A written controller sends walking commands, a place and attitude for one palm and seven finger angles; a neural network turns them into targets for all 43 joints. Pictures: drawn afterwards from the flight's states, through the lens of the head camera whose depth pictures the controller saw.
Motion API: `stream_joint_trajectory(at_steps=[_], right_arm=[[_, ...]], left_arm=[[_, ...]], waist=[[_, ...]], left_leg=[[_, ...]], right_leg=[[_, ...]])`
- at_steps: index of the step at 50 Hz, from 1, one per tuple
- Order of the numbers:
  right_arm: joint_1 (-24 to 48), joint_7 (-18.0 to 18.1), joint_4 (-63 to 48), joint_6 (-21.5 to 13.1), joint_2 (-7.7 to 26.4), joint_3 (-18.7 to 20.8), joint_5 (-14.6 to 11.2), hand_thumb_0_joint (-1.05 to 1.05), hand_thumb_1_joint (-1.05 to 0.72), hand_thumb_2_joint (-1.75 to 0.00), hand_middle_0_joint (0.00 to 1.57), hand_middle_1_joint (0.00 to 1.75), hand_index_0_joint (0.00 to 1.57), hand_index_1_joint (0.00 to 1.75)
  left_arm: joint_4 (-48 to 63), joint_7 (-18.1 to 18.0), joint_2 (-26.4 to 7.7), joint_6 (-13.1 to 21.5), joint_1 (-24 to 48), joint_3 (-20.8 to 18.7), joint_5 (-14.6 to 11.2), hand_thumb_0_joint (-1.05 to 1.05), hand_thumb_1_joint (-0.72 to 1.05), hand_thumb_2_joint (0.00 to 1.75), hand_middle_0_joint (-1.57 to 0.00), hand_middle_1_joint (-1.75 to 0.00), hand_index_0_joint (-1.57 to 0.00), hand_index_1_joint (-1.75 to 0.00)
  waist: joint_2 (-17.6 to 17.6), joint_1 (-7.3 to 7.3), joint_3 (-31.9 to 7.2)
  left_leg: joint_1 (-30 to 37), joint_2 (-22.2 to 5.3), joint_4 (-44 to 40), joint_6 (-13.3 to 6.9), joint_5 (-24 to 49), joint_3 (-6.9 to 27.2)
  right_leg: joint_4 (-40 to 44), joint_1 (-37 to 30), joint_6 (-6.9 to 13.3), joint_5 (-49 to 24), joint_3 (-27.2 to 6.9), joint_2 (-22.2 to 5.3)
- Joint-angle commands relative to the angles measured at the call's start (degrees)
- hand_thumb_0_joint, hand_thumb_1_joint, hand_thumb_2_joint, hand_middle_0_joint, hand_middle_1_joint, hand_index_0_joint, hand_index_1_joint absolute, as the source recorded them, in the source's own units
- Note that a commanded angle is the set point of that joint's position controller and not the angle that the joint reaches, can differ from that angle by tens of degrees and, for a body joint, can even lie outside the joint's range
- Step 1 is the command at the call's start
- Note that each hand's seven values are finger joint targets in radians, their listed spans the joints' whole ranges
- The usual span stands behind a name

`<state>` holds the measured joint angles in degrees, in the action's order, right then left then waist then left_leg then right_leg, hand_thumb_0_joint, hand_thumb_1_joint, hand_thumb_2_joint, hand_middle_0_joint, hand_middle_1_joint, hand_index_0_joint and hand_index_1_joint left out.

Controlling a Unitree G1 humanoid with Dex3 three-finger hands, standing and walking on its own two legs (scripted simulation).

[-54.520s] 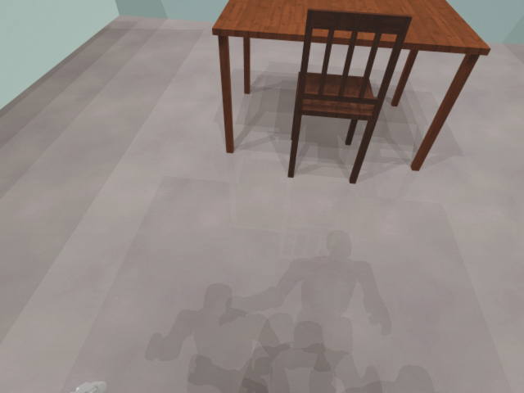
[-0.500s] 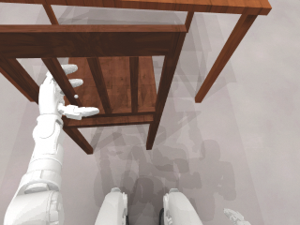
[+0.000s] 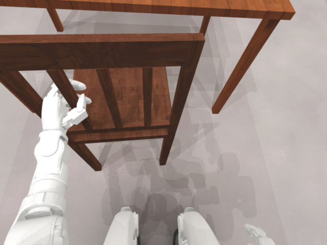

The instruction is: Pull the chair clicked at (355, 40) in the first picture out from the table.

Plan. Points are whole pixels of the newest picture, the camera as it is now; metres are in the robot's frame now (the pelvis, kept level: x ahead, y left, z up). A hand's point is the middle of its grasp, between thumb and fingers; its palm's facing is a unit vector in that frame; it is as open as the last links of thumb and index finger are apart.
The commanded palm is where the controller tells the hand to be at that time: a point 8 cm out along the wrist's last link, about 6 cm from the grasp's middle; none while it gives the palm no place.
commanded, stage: hook a spindle and tug to test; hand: left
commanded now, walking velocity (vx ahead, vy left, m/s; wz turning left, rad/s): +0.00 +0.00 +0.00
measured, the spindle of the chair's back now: (112, 102) +0.46 +0.13 +0.00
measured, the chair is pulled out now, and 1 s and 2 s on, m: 0.18 0.24 0.35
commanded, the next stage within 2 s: step backward, pulling the chair out in 0.48 s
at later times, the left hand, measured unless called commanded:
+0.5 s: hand (83, 124) +0.39 +0.19 +0.02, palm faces +0.08 -1.00 -0.02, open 5.3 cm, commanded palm +0.36 +0.23 +0.02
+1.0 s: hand (86, 128) +0.37 +0.17 +0.04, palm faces +0.10 -0.99 -0.14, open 5.3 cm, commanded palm +0.34 +0.22 +0.04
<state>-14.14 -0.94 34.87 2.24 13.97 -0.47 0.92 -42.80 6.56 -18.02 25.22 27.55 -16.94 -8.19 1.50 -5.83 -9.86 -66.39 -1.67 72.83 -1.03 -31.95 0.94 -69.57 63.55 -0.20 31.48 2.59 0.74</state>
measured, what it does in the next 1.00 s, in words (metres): rises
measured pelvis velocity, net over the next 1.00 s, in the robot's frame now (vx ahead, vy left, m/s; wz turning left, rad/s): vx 0.01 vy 0.01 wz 0.02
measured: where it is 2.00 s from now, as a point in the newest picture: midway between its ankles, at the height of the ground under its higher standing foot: outside the picture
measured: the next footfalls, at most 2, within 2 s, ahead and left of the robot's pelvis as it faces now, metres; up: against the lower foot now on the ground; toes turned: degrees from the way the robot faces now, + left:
none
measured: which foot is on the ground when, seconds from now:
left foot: down 0.00-1.00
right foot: down 0.00-1.00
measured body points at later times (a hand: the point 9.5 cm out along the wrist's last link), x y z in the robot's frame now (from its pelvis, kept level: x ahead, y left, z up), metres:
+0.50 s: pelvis +0.01 +0.01 +0.01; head +0.13 +0.03 +0.44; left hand +0.38 +0.24 +0.02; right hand +0.13 -0.25 -0.11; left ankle +0.01 +0.10 -0.63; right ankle +0.01 -0.13 -0.63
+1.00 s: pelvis +0.01 +0.01 +0.10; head +0.09 +0.03 +0.54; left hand +0.36 +0.22 +0.05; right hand +0.09 -0.26 -0.02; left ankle +0.01 +0.10 -0.63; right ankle +0.01 -0.13 -0.62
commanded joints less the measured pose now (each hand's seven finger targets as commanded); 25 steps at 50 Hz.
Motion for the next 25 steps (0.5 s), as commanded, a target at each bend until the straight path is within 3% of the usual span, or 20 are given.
stream_joint_trajectory(at_steps=[1, 5, 8, 10, 11, 12, 18, 23, 24, 25], right_arm=[[-5.07, 0.24, -5.34, -1.64, 9.44, 3.9, -0.36, 0.0, -0.9, -0.9, 0.2, 0.3, 0.2, 0.3], [-4.53, 0.19, -5.98, -1.66, 9.29, 3.82, -0.44, 0.0, -0.9, -0.9, 0.2, 0.3, 0.2, 0.3], [-4.2, 0.1, -6.29, -1.62, 9.16, 3.8, -0.49, 0.0, -0.9, -0.9, 0.2, 0.3, 0.2, 0.3], [-4.11, 0.06, -6.53, -1.72, 9.09, 3.95, -0.45, 0.0, -0.9, -0.9, 0.2, 0.3, 0.2, 0.3], [-4.06, 0.03, -6.68, -1.75, 8.93, 4.01, -0.49, 0.0, -0.9, -0.9, 0.2, 0.3, 0.2, 0.3], [-4.12, 0.01, -6.9, -1.8, 8.9, 4.14, -0.44, 0.0, -0.9, -0.9, 0.2, 0.3, 0.2, 0.3], [-3.51, -0.2, -7.52, -1.89, 8.59, 4.2, -0.51, 0.0, -0.9, -0.9, 0.2, 0.3, 0.2, 0.3], [-2.79, 0.3, -6.98, -1.93, 8.75, 4.16, -0.36, 0.0, -0.9, -0.9, 0.2, 0.3, 0.2, 0.3], [-2.62, 0.52, -6.76, -2.02, 8.88, 4.04, -0.23, 0.0, -0.9, -0.9, 0.2, 0.3, 0.2, 0.3], [-2.6, 0.47, -6.77, -2.03, 8.76, 3.96, -0.21, 0.0, -0.9, -0.9, 0.2, 0.3, 0.2, 0.3]], left_arm=[[14.44, 1.02, -7.49, 5.03, 9.16, 0.15, -0.57, 0.0, 0.9, 0.9, -0.5, -1.45, -0.5, -1.45], [16.0, 0.89, -8.12, 5.08, 5.72, -0.78, -0.84, 0.0, 0.9, 0.9, -0.5, -1.45, -0.5, -1.45], [17.01, 0.85, -7.5, 5.19, 4.22, -0.41, -0.93, 0.0, 0.9, 0.9, -0.5, -1.45, -0.5, -1.45], [18.97, 0.66, -7.69, 5.38, 2.72, -0.94, -1.04, 0.0, 0.9, 0.9, -0.5, -1.45, -0.5, -1.45], [20.25, 0.69, -6.0, 5.37, 2.31, 0.71, -1.17, 0.0, 0.9, 0.9, -0.5, -1.45, -0.5, -1.45], [20.88, 0.56, -6.07, 5.28, 0.72, 0.3, -1.34, 0.0, 0.9, 0.9, -0.5, -1.45, -0.5, -1.45], [23.92, -0.22, -3.14, 4.74, -3.12, 3.16, -1.28, 0.0, 0.9, 0.9, -0.5, -1.45, -0.5, -1.45], [23.74, -1.02, -4.6, 5.21, -1.52, 1.88, -0.81, 0.0, 0.9, 0.9, -0.5, -1.45, -0.5, -1.45], [24.17, -1.16, -6.09, 5.49, 0.13, 1.11, -0.49, 0.0, 0.9, 0.9, -0.5, -1.45, -0.5, -1.45], [23.4, -1.09, -5.24, 5.44, 0.07, 1.78, -0.19, 0.0, 0.9, 0.9, -0.5, -1.45, -0.5, -1.45]], waist=[[4.08, 0.99, -27.14], [2.28, 1.37, -26.44], [3.83, 1.54, -24.74], [4.39, 2.06, -25.99], [4.35, 1.72, -26.4], [4.86, 2.27, -26.39], [3.79, 2.12, -25.39], [2.12, 1.63, -23.96], [3.38, 1.72, -23.8], [3.58, 1.7, -23.74]], left_leg=[[24.13, 0.44, -8.15, 0.67, 29.28, 1.62], [21.63, 0.68, -8.38, 0.38, 28.48, 1.13], [22.07, 0.58, -8.7, 0.62, 28.78, 1.03], [23.49, 0.41, -8.63, 0.78, 30.5, 1.12], [25.09, 0.18, -8.69, 0.89, 32.0, 1.45], [25.68, 0.08, -8.81, 1.1, 32.9, 1.47], [26.25, -0.04, -9.11, 1.14, 33.27, 1.76], [23.44, 0.28, -8.59, 0.92, 29.13, 1.57], [23.05, 0.42, -8.24, 0.91, 28.81, 1.52], [23.25, 0.43, -8.35, 1.05, 28.45, 1.69]], right_leg=[[7.37, -13.0, 2.18, -24.18, -0.31, 0.86], [7.22, -15.51, 2.07, -25.63, -0.62, 0.78], [7.32, -14.49, 2.15, -25.05, -0.5, 0.72], [6.92, -14.31, 2.18, -25.47, -0.41, 0.76], [6.95, -13.72, 2.13, -25.72, -0.2, 0.8], [7.02, -13.77, 2.14, -25.7, -0.11, 0.74], [7.23, -13.6, 2.03, -25.18, 0.23, 0.7], [6.76, -13.27, 1.98, -24.04, 0.03, 0.66], [6.44, -13.04, 2.16, -24.08, -0.22, 0.59], [6.21, -12.39, 2.18, -23.25, -0.01, 0.56]])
